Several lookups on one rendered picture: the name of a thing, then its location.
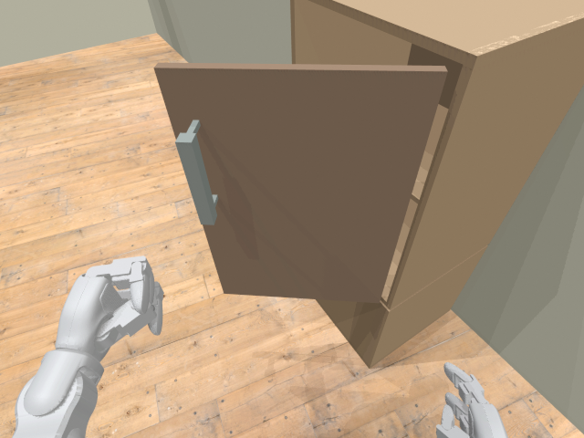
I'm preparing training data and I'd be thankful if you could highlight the robot left forearm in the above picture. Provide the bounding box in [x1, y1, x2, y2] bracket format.
[12, 349, 104, 438]

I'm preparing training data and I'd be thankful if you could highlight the handle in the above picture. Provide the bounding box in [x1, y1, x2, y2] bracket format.
[175, 120, 218, 225]

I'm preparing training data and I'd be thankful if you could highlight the cupboard door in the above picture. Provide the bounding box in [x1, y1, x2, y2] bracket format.
[154, 63, 448, 303]

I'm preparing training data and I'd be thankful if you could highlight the robot left hand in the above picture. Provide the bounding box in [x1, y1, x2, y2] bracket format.
[55, 255, 164, 362]

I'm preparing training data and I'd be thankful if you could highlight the robot right hand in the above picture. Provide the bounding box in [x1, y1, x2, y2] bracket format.
[436, 362, 508, 438]

